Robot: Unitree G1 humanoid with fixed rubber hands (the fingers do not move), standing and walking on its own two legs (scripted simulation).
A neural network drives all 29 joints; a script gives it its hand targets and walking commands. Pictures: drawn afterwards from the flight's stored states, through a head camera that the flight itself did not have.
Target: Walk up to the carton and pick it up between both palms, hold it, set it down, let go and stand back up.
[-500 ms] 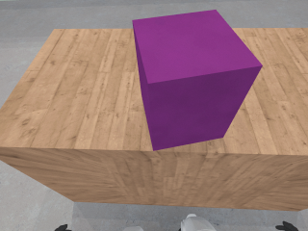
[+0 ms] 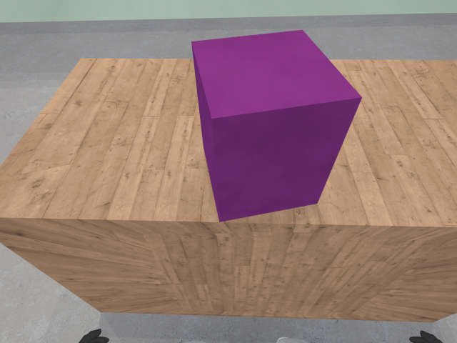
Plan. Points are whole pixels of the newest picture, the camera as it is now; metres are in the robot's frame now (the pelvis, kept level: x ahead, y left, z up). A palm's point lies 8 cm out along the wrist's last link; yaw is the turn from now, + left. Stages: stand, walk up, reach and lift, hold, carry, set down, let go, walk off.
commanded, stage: walk up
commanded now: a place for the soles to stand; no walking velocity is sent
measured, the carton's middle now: (259, 129) +0.47 -0.02 +0.13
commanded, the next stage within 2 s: none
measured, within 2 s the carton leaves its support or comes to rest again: neither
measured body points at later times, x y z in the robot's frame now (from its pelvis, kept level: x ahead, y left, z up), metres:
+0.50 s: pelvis +0.01 -0.05 +0.00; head +0.03 -0.05 +0.45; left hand +0.10 +0.27 -0.10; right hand +0.13 -0.36 -0.09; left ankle +0.00 +0.12 -0.67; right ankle +0.03 -0.12 -0.70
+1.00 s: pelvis +0.06 +0.01 +0.02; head +0.09 +0.03 +0.47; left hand +0.16 +0.31 -0.11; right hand +0.18 -0.32 -0.05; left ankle +0.10 +0.09 -0.70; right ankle +0.04 -0.12 -0.66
